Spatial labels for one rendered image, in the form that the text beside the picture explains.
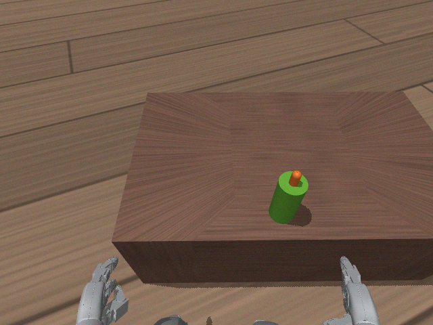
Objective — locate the bottle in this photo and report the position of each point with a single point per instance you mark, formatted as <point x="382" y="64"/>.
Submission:
<point x="290" y="190"/>

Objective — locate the right robot hand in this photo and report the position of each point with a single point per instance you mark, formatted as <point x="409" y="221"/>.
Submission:
<point x="357" y="298"/>

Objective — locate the left robot hand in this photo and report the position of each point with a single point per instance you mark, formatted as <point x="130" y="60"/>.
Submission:
<point x="95" y="296"/>

